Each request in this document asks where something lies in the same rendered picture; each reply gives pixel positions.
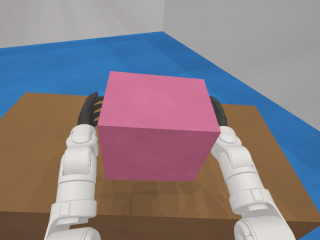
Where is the carton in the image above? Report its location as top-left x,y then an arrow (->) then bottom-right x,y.
97,71 -> 221,181

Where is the robot right hand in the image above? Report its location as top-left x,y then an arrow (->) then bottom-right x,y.
209,96 -> 228,127

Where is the left robot forearm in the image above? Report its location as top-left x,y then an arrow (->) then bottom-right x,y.
44,124 -> 99,240

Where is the robot left hand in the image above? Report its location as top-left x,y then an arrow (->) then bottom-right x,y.
77,92 -> 104,128

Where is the right robot upper arm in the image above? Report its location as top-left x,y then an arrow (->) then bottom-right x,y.
234,215 -> 295,240

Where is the left robot upper arm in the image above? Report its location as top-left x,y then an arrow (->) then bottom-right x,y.
47,227 -> 101,240

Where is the right robot forearm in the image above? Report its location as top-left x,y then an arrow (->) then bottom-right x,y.
211,126 -> 296,240

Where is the pedestal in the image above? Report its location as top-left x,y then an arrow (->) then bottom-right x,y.
0,92 -> 320,240

